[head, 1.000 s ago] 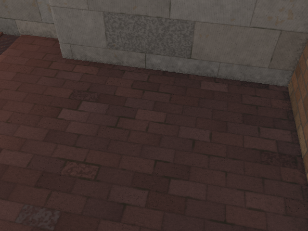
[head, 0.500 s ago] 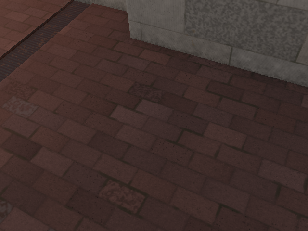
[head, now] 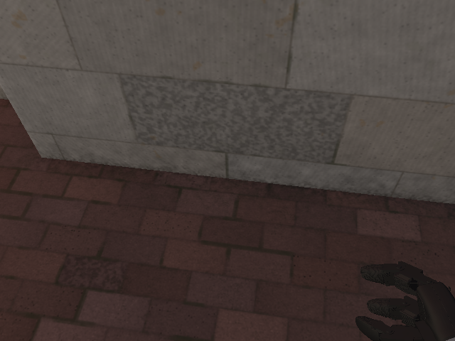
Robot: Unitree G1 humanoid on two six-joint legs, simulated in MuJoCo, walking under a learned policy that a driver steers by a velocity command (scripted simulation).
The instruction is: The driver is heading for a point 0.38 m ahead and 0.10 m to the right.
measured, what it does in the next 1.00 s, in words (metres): walks ahead, turning right: left foot, then right foot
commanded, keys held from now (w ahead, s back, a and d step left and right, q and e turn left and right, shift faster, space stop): w+e+shift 0.20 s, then shift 0.80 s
